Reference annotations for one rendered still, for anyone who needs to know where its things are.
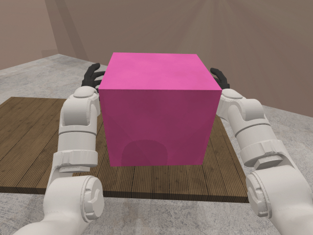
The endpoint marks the carton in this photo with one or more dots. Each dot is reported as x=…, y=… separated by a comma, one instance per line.
x=157, y=108

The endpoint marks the left robot upper arm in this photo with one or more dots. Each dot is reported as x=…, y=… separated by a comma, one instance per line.
x=71, y=203

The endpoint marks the table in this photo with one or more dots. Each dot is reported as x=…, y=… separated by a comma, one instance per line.
x=29, y=134

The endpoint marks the right robot forearm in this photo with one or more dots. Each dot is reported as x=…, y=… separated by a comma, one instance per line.
x=259, y=146

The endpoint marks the left robot forearm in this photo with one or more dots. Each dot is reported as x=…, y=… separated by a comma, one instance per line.
x=77, y=135

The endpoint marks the robot left hand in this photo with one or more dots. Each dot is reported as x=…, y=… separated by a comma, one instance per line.
x=90, y=76

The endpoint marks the right robot upper arm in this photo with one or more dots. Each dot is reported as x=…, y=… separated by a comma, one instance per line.
x=281, y=195

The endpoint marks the robot right hand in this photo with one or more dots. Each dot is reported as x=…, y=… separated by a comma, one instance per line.
x=222, y=81

